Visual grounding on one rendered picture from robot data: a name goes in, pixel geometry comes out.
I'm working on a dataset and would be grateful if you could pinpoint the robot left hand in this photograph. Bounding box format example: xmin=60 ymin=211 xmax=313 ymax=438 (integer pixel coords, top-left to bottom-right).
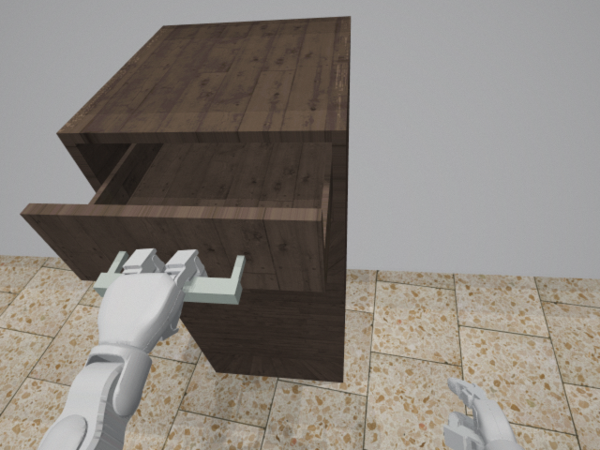
xmin=97 ymin=248 xmax=208 ymax=354

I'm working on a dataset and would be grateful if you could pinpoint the cabinet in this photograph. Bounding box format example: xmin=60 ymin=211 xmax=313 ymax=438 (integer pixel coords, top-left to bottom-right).
xmin=56 ymin=16 xmax=351 ymax=383

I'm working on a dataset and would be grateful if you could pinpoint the robot left forearm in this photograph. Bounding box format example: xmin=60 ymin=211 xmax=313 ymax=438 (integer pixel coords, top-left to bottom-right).
xmin=37 ymin=343 xmax=152 ymax=450

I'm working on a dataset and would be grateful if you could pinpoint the drawer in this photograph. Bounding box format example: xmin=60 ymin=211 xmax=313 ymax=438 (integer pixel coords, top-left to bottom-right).
xmin=20 ymin=142 xmax=333 ymax=293

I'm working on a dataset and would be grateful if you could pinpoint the handle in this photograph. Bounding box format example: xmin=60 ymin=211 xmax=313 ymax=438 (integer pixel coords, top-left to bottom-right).
xmin=93 ymin=251 xmax=246 ymax=305

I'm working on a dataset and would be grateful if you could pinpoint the robot right hand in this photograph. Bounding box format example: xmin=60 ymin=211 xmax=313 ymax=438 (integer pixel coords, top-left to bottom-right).
xmin=443 ymin=377 xmax=517 ymax=450

